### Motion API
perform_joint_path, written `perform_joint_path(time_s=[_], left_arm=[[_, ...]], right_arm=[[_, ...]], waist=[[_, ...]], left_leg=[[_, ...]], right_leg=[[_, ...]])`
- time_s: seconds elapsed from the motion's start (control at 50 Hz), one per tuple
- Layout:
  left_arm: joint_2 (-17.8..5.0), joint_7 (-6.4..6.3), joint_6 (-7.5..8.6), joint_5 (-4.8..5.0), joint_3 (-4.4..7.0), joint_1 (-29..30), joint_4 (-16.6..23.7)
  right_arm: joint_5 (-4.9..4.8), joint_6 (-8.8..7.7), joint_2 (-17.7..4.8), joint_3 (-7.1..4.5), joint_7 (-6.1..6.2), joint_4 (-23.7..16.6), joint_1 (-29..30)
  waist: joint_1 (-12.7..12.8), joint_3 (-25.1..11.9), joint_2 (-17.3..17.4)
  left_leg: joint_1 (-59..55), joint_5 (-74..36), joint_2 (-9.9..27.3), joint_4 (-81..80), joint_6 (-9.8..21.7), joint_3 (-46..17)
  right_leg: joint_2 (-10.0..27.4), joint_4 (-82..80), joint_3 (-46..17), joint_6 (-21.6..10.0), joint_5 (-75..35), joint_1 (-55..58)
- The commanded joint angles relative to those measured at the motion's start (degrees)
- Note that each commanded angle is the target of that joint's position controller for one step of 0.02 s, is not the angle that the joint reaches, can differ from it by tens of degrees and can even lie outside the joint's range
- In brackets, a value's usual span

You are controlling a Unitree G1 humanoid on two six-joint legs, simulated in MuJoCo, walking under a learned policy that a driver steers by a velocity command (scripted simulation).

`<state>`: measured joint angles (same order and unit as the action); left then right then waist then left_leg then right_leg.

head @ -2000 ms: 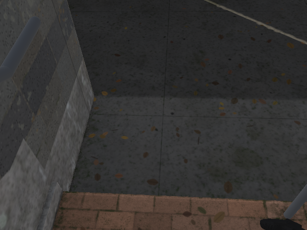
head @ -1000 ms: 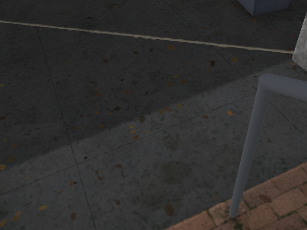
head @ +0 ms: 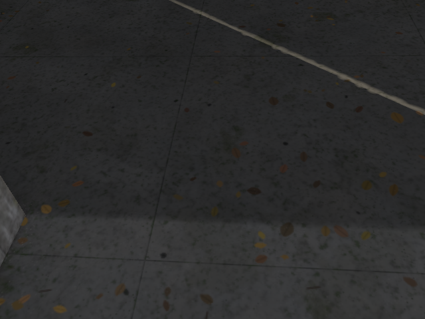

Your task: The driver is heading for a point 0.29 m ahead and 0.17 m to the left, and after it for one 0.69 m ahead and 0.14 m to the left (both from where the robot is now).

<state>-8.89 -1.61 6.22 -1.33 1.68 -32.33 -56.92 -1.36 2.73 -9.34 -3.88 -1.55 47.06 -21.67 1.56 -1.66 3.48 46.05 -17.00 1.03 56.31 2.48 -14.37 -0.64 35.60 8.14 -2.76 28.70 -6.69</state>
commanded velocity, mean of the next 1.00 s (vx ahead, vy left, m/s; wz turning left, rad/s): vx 0.45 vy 0.00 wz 0.45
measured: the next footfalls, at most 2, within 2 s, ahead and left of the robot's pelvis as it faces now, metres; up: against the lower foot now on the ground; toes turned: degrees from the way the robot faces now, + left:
left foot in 0.28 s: +0.32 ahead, +0.16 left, -0.16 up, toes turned +9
right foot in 0.70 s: +0.61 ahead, +0.06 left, -0.16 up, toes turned +26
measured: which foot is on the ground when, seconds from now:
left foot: up 0.00-0.26, down 0.28-0.70, up 0.72-1.00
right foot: down 0.00-0.28, up 0.30-0.68, down 0.70-1.00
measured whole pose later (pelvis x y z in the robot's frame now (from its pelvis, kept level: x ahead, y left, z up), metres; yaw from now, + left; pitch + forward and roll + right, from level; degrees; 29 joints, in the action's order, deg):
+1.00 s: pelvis +0.53 +0.13 -0.13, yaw +25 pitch +2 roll +0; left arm -13.2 0.7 4.1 0.0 3.3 -18.2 -44.8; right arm 0.1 -1.7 -13.7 -2.9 0.4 43.6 -7.6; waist 3.2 1.4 1.5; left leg 32.7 8.7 0.9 41.5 -1.9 -4.1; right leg -2.0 20.6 -0.9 -2.3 10.1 -12.6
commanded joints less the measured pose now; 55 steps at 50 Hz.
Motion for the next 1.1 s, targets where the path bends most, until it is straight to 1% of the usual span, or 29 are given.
perform_joint_path(time_s=[0.02, 0.1, 0.16, 0.2, 0.22, 0.26, 0.28, 0.3, 0.32, 0.34, 0.36, 0.38, 0.4, 0.42, 0.44, 0.46, 0.5, 0.54, 0.62, 0.68, 0.7, 0.72, 0.74, 0.76, 0.8, 0.86, 0.9, 0.96, 1.1], left_arm=[[-6.7, -1.57, 0.19, 0.09, 0.9, -3.4, 0.4], [-6.1, -2.01, -0.02, 1.73, 0.74, -3.8, 1.3], [-7.5, -2.52, -1.17, 2.03, 1.21, -2.8, 3.2], [-8.7, -2.1, -2.21, 3.42, 1.99, -1.1, 5.3], [-10.4, -1.78, -2.99, 3.12, 2.21, 1.5, 5.3], [-11.4, -0.65, -2.93, 2.44, 2.84, 2.2, 4.0], [-12.1, 0.11, -1.86, 2.52, 2.44, 6.5, 5.3], [-6.2, 1.0, -0.73, 0.62, 1.55, 3.6, 6.2], [-7.6, 2.54, 1.22, 2.12, 0.2, -4.6, 8.0], [-10.7, 2.67, 2.06, 2.91, 0.99, 3.3, 11.7], [-8.3, 1.85, 2.04, 3.89, 0.2, 9.2, 16.0], [-9.1, 0.34, 1.15, 3.72, 0.59, 14.3, 16.7], [-10.1, -0.88, 0.12, 4.26, 1.03, 13.2, 17.2], [-9.8, -1.27, -0.61, 2.59, 1.28, 12.4, 16.5], [-10.0, -1.08, -1.23, 0.75, 1.91, 13.3, 17.0], [-9.8, -1.41, -1.19, -0.44, 2.34, 14.2, 18.1], [-8.9, -0.96, -0.22, -1.18, 1.99, 20.4, 20.8], [-5.9, -0.31, -0.15, -0.43, 1.12, 25.3, 21.4], [-8.1, 0.39, -0.87, 1.48, 1.77, 31.3, 24.6], [-10.1, 1.34, 0.41, 1.7, 2.75, 28.6, 24.8], [-11.7, 1.33, 0.73, 1.21, 3.59, 21.7, 23.3], [-16.4, 1.52, 1.11, -0.04, 5.17, 11.3, 21.2], [-18.2, 2.43, 0.84, 0.4, 6.33, 2.3, 17.6], [-13.9, 2.39, 0.92, 1.66, 5.23, 4.7, 18.3], [-11.1, 2.22, 0.21, 1.26, 3.87, 15.8, 20.4], [-8.5, 3.05, 0.32, 0.67, 2.63, 20.8, 20.3], [-10.7, 2.84, 0.1, 0.4, 3.18, 21.2, 19.2], [-13.1, 2.07, -1.02, 1.52, 3.75, 18.9, 17.1], [-12.4, 1.34, -2.2, 2.4, 3.07, 15.6, 13.7]], right_arm=[[0.07, -3.78, -5.4, -2.23, -0.83, -10.1, 13.5], [1.27, -3.9, -1.5, -0.58, -1.89, -12.6, 17.2], [0.05, -3.97, -0.7, 0.52, -3.51, -15.2, 21.9], [-0.07, -4.44, -0.5, 1.33, -4.89, -15.6, 25.2], [-0.46, -3.97, -1.5, 0.99, -4.89, -13.8, 23.5], [-0.38, -3.62, -7.5, -1.89, -3.51, -8.2, 8.6], [0.47, -3.54, -11.1, -3.25, -2.83, -4.4, -3.7], [1.58, -3.51, -16.5, -3.66, -1.96, -0.9, -8.6], [1.4, -4.08, -18.5, -3.44, -1.36, -1.2, -10.9], [0.4, -3.56, -17.0, -3.47, -0.68, -1.6, -11.8], [-0.34, -2.96, -18.5, -3.76, 0.06, 1.1, -12.4], [0.07, -2.85, -15.2, -2.72, 0.23, -2.0, -2.9], [1.78, -4.07, -15.6, -2.17, 0.09, -5.4, 5.7], [2.24, -5.32, -12.7, -1.24, -0.15, -6.7, 9.7], [1.26, -5.83, -11.2, -0.65, 0.34, -7.3, 12.9], [1.33, -6.03, -12.4, -0.88, 1.35, -7.5, 13.7], [1.16, -5.78, -12.4, -0.97, 3.4, -6.7, 11.7], [0.47, -5.1, -13.0, -1.42, 4.55, -5.4, 7.4], [-0.93, -4.87, -10.0, -0.74, 3.8, -3.5, 1.9], [-0.25, -4.92, -10.7, -1.03, 3.36, -3.8, 1.0], [0.32, -5.18, -9.4, -0.64, 3.08, -4.5, 1.7], [-0.08, -5.89, -5.6, 0.4, 2.4, -4.7, -2.8], [-1.15, -6.68, -5.9, 0.88, 2.16, -3.7, -6.0], [-1.39, -6.94, -10.6, -0.41, 2.02, -4.1, -2.3], [0.53, -6.43, -11.1, -0.65, 2.47, -6.8, 7.8], [1.25, -5.51, -7.8, -0.49, 2.25, -5.8, 5.4], [1.54, -5.17, -5.3, 0.42, 2.14, -5.2, 5.8], [1.59, -4.8, -5.4, 0.83, 1.93, -5.0, 9.4], [2.17, -5.29, -8.2, -0.1, 1.7, -6.4, 13.8]], waist=[[1.5, 9.1, -10.3], [4.7, 12.1, -7.4], [6.8, 13.0, -7.1], [7.8, 12.4, -3.0], [6.0, 11.3, -2.8], [-1.8, 1.4, -2.1], [-9.9, -2.6, 1.3], [-7.9, -6.0, 14.8], [-6.8, -21.0, 12.0], [-10.9, -26.8, 6.5], [-9.3, -23.7, 3.4], [-6.3, -14.0, -7.7], [-1.1, -8.8, -7.8], [1.1, -4.3, -8.1], [3.3, 0.8, -8.2], [4.2, 1.5, -6.7], [2.1, 0.6, -3.4], [-1.4, -2.7, -0.6], [-3.5, 0.6, 1.4], [-1.3, 0.4, 3.2], [1.9, -3.0, 2.0], [3.6, -10.8, -8.1], [5.2, -17.4, -21.5], [4.9, -8.9, -15.1], [1.9, 2.6, -5.7], [-2.6, 0.0, -7.7], [-3.2, -2.6, -9.6], [-1.8, -5.7, -10.8], [-1.7, -3.2, -10.0]], left_leg=[[5.4, -7.9, -0.7, -8.9, 0.4, 0.0], [2.9, -14.5, -1.4, -17.3, 0.7, 5.3], [0.1, -13.1, 0.2, -24.7, -0.1, 8.4], [-5.2, -9.9, 0.8, -30.0, 0.6, 12.0], [-10.4, -4.4, 1.2, -31.6, 1.4, 12.6], [-34.6, -5.3, -0.6, -33.0, 5.0, 14.6], [-51.7, -11.6, -1.5, -35.3, 7.9, 16.8], [-73.7, -31.0, 6.1, -18.6, 14.0, 7.7], [-85.9, -31.4, 14.4, -9.1, 22.9, -7.0], [-86.0, -14.6, 16.4, -17.5, 25.8, -12.0], [-81.1, 12.6, 16.8, -26.9, 24.4, -19.9], [-65.0, 30.8, 15.9, -35.2, 20.2, -22.4], [-49.3, 33.1, 18.7, -37.2, 21.1, -28.0], [-40.3, 25.8, 17.5, -36.2, 19.7, -28.0], [-27.8, 16.0, 12.3, -37.0, 17.4, -18.3], [-22.4, 11.5, 9.3, -37.4, 16.8, -14.2], [-17.2, 3.8, 2.9, -35.4, 14.2, -5.4], [-16.9, 5.7, 0.1, -35.1, 12.5, -2.6], [-27.4, 19.1, 3.5, -32.9, 11.2, -9.5], [-32.9, 18.0, 3.6, -28.7, 9.5, -12.2], [-29.9, 11.7, 0.7, -20.8, 7.8, -9.5], [-15.1, 17.5, -5.3, -2.8, 4.1, -2.7], [-4.2, 48.6, -10.7, 14.1, 0.9, 1.4], [4.7, 49.6, -6.7, 19.8, 0.5, 1.1], [2.0, 40.1, -1.8, 16.4, -0.7, 6.3], [-11.3, 36.7, 0.4, 5.1, -3.3, 9.7], [-16.7, 33.1, -0.4, -4.3, -4.4, 11.7], [-22.8, 23.4, -1.2, -14.8, -4.9, 12.2], [-31.6, 14.7, -1.8, -33.0, -1.0, 12.7]], right_leg=[[14.2, -8.5, -9.2, -1.1, -24.8, -0.7], [14.8, -1.6, -5.2, -1.8, -20.8, -1.1], [15.7, 3.1, -4.8, -1.9, -20.8, 1.4], [16.1, 6.7, -3.5, -2.5, -23.8, 1.6], [16.6, 11.1, -3.9, -3.0, -29.5, 1.1], [15.4, 31.6, -3.3, -2.9, -44.1, -3.8], [11.8, 50.6, -0.2, 0.4, -39.3, -14.5], [3.5, 82.3, -0.2, 3.6, 21.8, -40.4], [4.3, 87.1, -11.1, 4.9, 24.2, -49.6], [5.6, 81.1, -14.4, 5.8, 20.7, -53.2], [5.5, 77.8, -12.5, 6.4, 17.1, -58.7], [6.3, 72.4, -10.7, 5.7, 5.7, -57.8], [7.1, 62.0, -13.7, 5.5, -5.0, -52.5], [8.1, 58.0, -16.2, 5.3, -8.9, -49.8], [9.1, 46.1, -15.8, 7.0, -12.8, -42.5], [8.9, 37.7, -14.9, 8.3, -14.0, -37.0], [7.0, 19.7, -12.3, 9.3, -23.2, -27.6], [2.1, 8.9, -10.2, 8.8, -34.1, -17.5], [1.5, 0.8, -12.5, 6.1, -28.1, -20.7], [0.2, -5.9, -11.0, 1.7, -21.7, -13.8], [1.5, -6.0, -11.8, -0.9, -22.9, -3.2], [12.0, -5.4, -26.5, -8.7, -24.5, 18.7], [22.6, -14.7, -50.8, -16.9, -11.2, 27.5], [23.3, -16.9, -54.1, -15.4, -0.4, 24.2], [18.8, -17.7, -38.2, -11.9, -21.3, 6.7], [12.8, -18.3, -23.5, -9.1, -52.8, -5.2], [11.5, -18.4, -17.8, -9.5, -62.0, -7.0], [10.8, -18.1, -14.4, -8.9, -59.6, -6.2], [10.5, -13.8, -16.9, -5.4, -40.9, -4.8]])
